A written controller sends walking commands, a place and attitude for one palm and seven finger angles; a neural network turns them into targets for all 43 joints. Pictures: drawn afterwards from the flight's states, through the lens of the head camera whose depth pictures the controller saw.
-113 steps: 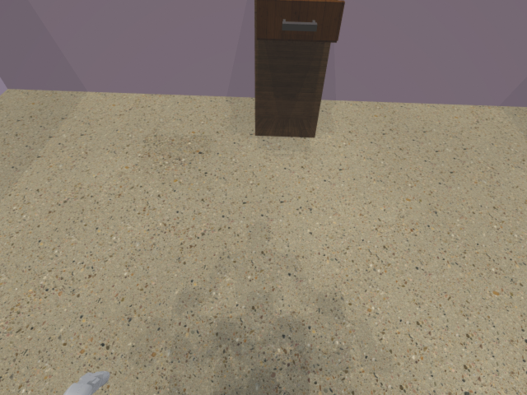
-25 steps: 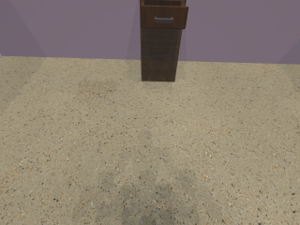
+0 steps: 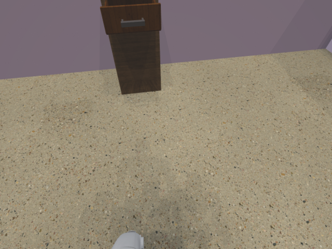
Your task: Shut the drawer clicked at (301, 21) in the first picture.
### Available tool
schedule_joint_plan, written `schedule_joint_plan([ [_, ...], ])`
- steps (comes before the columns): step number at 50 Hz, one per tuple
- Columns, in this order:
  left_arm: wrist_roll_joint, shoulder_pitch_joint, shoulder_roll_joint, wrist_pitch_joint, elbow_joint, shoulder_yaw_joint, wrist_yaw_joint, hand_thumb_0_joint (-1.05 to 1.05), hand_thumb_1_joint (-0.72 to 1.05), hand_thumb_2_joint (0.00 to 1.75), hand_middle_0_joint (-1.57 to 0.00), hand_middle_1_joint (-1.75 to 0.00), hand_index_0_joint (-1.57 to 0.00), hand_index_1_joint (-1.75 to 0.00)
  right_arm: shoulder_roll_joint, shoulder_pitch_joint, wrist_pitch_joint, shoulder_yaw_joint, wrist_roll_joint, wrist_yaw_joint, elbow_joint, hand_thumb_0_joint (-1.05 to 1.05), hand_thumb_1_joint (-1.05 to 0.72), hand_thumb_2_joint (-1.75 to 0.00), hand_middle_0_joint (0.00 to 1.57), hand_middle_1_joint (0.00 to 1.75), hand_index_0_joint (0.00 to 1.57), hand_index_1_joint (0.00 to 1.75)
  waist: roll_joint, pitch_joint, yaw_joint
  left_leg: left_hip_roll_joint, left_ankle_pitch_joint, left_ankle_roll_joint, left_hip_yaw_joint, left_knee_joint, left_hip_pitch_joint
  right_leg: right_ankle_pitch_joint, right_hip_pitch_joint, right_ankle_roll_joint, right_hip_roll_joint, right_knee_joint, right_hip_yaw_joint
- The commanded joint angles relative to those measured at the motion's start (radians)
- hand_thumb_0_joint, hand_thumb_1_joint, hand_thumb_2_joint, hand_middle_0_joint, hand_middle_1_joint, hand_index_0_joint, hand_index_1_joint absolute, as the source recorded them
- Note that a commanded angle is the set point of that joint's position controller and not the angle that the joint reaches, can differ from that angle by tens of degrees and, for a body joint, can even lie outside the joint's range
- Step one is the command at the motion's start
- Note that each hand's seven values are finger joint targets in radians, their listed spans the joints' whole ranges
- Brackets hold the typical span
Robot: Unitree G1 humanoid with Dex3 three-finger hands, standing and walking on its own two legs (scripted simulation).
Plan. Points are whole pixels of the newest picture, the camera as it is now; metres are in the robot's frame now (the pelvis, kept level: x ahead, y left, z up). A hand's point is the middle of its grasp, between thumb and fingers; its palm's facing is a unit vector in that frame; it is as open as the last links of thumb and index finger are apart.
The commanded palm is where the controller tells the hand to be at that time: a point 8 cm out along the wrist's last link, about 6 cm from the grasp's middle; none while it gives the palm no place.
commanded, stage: walk to a spot facing it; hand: left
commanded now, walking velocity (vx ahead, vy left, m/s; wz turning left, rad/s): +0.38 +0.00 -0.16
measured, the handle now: (132, 21) +1.22 +0.28 +0.01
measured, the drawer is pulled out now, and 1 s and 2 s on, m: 0.30 0.30 0.30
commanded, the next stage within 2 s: turn to face it in 1.24 s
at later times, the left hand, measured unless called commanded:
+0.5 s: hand (96, 198) +0.29 +0.26 -0.18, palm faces -0.06 -0.99 -0.15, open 7.3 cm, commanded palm none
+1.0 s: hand (140, 131) +0.58 +0.16 -0.17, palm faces -0.19 -0.96 -0.20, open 7.1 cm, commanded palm none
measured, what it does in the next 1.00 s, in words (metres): walks ahead: left foot, then right foot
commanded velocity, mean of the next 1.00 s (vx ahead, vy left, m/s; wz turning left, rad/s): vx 0.37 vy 0.00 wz -0.20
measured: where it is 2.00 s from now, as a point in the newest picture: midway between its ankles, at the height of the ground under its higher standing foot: (176, 172)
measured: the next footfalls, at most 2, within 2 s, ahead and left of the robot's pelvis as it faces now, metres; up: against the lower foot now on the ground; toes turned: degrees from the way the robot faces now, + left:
left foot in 0.22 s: +0.26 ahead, +0.14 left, +0.00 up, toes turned +6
right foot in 0.82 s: +0.48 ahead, -0.10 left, +0.00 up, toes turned -22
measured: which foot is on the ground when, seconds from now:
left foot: up 0.00-0.20, down 0.22-0.82, up 0.84-1.00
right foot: down 0.00-0.24, up 0.26-0.80, down 0.82-1.00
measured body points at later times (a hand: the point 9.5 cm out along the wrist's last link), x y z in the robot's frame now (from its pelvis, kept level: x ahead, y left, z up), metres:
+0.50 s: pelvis +0.22 +0.08 +0.00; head +0.23 +0.10 +0.45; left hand +0.29 +0.31 -0.16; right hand +0.19 -0.16 -0.14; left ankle +0.22 +0.14 -0.74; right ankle +0.25 -0.08 -0.65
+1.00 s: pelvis +0.45 +0.00 -0.01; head +0.47 +0.00 +0.44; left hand +0.59 +0.21 -0.16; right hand +0.34 -0.19 -0.17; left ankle +0.42 +0.13 -0.64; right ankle +0.45 -0.09 -0.74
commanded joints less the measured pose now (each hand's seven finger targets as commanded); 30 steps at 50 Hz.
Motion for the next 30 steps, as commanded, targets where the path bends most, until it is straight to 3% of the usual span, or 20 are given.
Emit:
schedule_joint_plan([
  [1, -0.001, 0.066, 0.165, -0.028, -0.015, 0.037, 0.023, 0.0, 0.9, 0.9, -0.2, -0.3, -0.2, -0.3, -0.03, -0.108, -0.024, -0.005, 0.004, 0.008, -0.104, 0.0, -0.9, -0.9, 0.2, 0.3, 0.2, 0.3, -0.122, 0.109, 0.008, 0.012, 0.091, -0.002, 0.01, -0.127, -0.094, 0.346, -0.029, -0.111, -0.235, -0.185, 0.175],
  [5, 0.002, 0.092, 0.162, -0.023, 0.004, 0.039, 0.03, 0.0, 0.9, 0.9, -0.2, -0.3, -0.2, -0.3, -0.013, -0.193, -0.04, 0.004, 0.008, 0.012, -0.138, 0.0, -0.9, -0.9, 0.2, 0.3, 0.2, 0.3, -0.138, 0.118, 0.039, -0.022, 0.084, 0.024, 0.044, -0.312, -0.004, 0.498, 0.014, -0.087, -0.23, -0.152, 0.153],
  [6, 0.003, 0.087, 0.17, -0.022, 0.007, 0.041, 0.032, 0.0, 0.9, 0.9, -0.2, -0.3, -0.2, -0.3, -0.015, -0.187, -0.043, 0.002, 0.009, 0.011, -0.14, 0.0, -0.9, -0.9, 0.2, 0.3, 0.2, 0.3, -0.145, 0.111, 0.031, -0.033, 0.066, 0.035, 0.044, -0.349, 0.039, 0.55, 0.021, -0.085, -0.235, -0.128, 0.154],
  [7, 0.004, 0.076, 0.178, -0.022, 0.008, 0.045, 0.032, 0.0, 0.9, 0.9, -0.2, -0.3, -0.2, -0.3, -0.025, -0.152, -0.047, -0.002, 0.008, 0.007, -0.13, 0.0, -0.9, -0.9, 0.2, 0.3, 0.2, 0.3, -0.146, 0.089, 0.013, -0.051, 0.043, 0.048, 0.054, -0.381, 0.107, 0.641, 0.024, -0.084, -0.24, -0.074, 0.147],
  [8, 0.003, 0.057, 0.191, -0.022, 0.001, 0.049, 0.031, 0.0, 0.9, 0.9, -0.2, -0.3, -0.2, -0.3, -0.038, -0.069, -0.051, -0.007, 0.006, 0.0, -0.107, 0.0, -0.9, -0.9, 0.2, 0.3, 0.2, 0.3, -0.149, 0.051, -0.028, -0.08, 0.046, 0.059, 0.074, -0.423, 0.208, 0.739, 0.022, -0.074, -0.226, 0.011, 0.117],
  [9, 0.0, 0.045, 0.191, -0.023, -0.003, 0.051, 0.032, 0.0, 0.9, 0.9, -0.2, -0.3, -0.2, -0.3, -0.061, 0.066, -0.056, -0.015, 0.0, -0.011, -0.064, 0.0, -0.9, -0.9, 0.2, 0.3, 0.2, 0.3, -0.124, -0.012, -0.086, -0.097, 0.088, 0.073, 0.065, -0.484, 0.384, 0.775, -0.025, -0.05, -0.197, 0.169, 0.094],
  [10, -0.007, 0.05, 0.17, -0.024, -0.009, 0.053, 0.027, 0.0, 0.9, 0.9, -0.2, -0.3, -0.2, -0.3, -0.124, 0.227, -0.059, -0.029, -0.007, -0.023, -0.017, 0.0, -0.9, -0.9, 0.2, 0.3, 0.2, 0.3, -0.045, -0.128, -0.146, -0.024, 0.136, 0.099, -0.011, -0.501, 0.638, 0.627, -0.148, -0.024, -0.154, 0.386, 0.07],
  [11, -0.021, 0.125, 0.107, -0.017, -0.023, 0.05, 0.015, 0.0, 0.9, 0.9, -0.2, -0.3, -0.2, -0.3, -0.238, 0.332, -0.062, -0.056, -0.022, -0.032, 0.008, 0.0, -0.9, -0.9, 0.2, 0.3, 0.2, 0.3, 0.23, -0.261, -0.144, 0.274, 0.112, 0.195, -0.412, -0.584, 0.869, 0.053, -0.396, 0.02, -0.007, 0.728, -0.028],
  [12, -0.017, 0.076, 0.1, -0.021, -0.055, 0.038, 0.013, 0.0, 0.9, 0.9, -0.2, -0.3, -0.2, -0.3, -0.265, 0.356, -0.05, -0.057, -0.004, -0.034, 0.004, 0.0, -0.9, -0.9, 0.2, 0.3, 0.2, 0.3, 0.256, -0.253, -0.133, 0.381, 0.045, 0.255, -0.607, -0.745, 0.818, -0.241, -0.488, 0.011, 0.008, 0.947, 0.039],
  [13, -0.01, 0.016, 0.121, -0.014, -0.059, 0.044, 0.016, 0.0, 0.9, 0.9, -0.2, -0.3, -0.2, -0.3, -0.207, 0.249, -0.048, -0.048, -0.001, -0.034, -0.008, 0.0, -0.9, -0.9, 0.2, 0.3, 0.2, 0.3, 0.159, -0.133, -0.106, 0.367, -0.154, 0.253, -0.557, -0.821, 0.651, -0.193, -0.523, 0.004, -0.056, 1.017, 0.065],
  [14, -0.004, -0.055, 0.105, -0.008, -0.068, 0.043, 0.009, 0.0, 0.9, 0.9, -0.2, -0.3, -0.2, -0.3, -0.139, 0.171, -0.054, -0.034, 0.003, -0.035, -0.021, 0.0, -0.9, -0.9, 0.2, 0.3, 0.2, 0.3, 0.114, -0.004, -0.088, 0.332, -0.202, 0.229, -0.47, -0.852, 0.492, -0.096, -0.559, 0.01, -0.104, 1.019, 0.052],
  [15, 0.005, -0.07, 0.094, 0.003, -0.067, 0.049, -0.002, 0.0, 0.9, 0.9, -0.2, -0.3, -0.2, -0.3, -0.081, 0.116, -0.06, -0.015, -0.001, -0.036, -0.036, 0.0, -0.9, -0.9, 0.2, 0.3, 0.2, 0.3, 0.071, 0.071, -0.049, 0.289, -0.21, 0.197, -0.374, -0.872, 0.372, -0.032, -0.541, 0.017, -0.131, 0.996, 0.057],
  [17, 0.012, -0.033, 0.065, 0.029, -0.052, 0.045, -0.012, 0.0, 0.9, 0.9, -0.2, -0.3, -0.2, -0.3, -0.032, 0.1, -0.075, -0.002, -0.002, -0.039, -0.021, 0.0, -0.9, -0.9, 0.2, 0.3, 0.2, 0.3, 0.051, 0.085, 0.0, 0.228, -0.132, 0.163, -0.214, -0.875, 0.264, 0.019, -0.473, 0.029, -0.147, 0.936, 0.047],
  [19, 0.015, -0.015, 0.044, 0.05, -0.057, 0.048, -0.015, 0.0, 0.9, 0.9, -0.2, -0.3, -0.2, -0.3, -0.028, 0.1, -0.084, -0.002, 0.0, -0.041, -0.019, 0.0, -0.9, -0.9, 0.2, 0.3, 0.2, 0.3, 0.066, 0.061, 0.022, 0.195, -0.066, 0.165, -0.106, -0.889, 0.245, 0.066, -0.468, 0.042, -0.156, 0.878, 0.031],
  [23, 0.016, -0.104, 0.058, 0.061, -0.098, 0.056, -0.025, 0.0, 0.9, 0.9, -0.2, -0.3, -0.2, -0.3, -0.045, 0.154, -0.094, -0.007, 0.005, -0.043, -0.004, 0.0, -0.9, -0.9, 0.2, 0.3, 0.2, 0.3, 0.057, 0.077, 0.015, 0.186, 0.055, 0.182, -0.043, -0.917, 0.355, 0.181, -0.591, 0.072, -0.177, 0.774, 0.024],
  [27, 0.015, -0.246, 0.077, 0.061, -0.139, 0.054, -0.031, 0.0, 0.9, 0.9, -0.2, -0.3, -0.2, -0.3, -0.053, 0.241, -0.094, -0.007, 0.007, -0.046, 0.028, 0.0, -0.9, -0.9, 0.2, 0.3, 0.2, 0.3, 0.047, 0.099, -0.027, 0.188, 0.164, 0.177, -0.004, -0.906, 0.499, 0.227, -0.664, 0.083, -0.184, 0.602, -0.018],
  [30, 0.011, -0.348, 0.068, 0.056, -0.164, 0.046, -0.033, 0.0, 0.9, 0.9, -0.2, -0.3, -0.2, -0.3, -0.058, 0.312, -0.089, -0.003, 0.001, -0.048, 0.056, 0.0, -0.9, -0.9, 0.2, 0.3, 0.2, 0.3, 0.053, 0.113, -0.063, 0.192, 0.298, 0.175, 0.036, -0.876, 0.577, 0.203, -0.647, 0.073, -0.169, 0.461, -0.064],
])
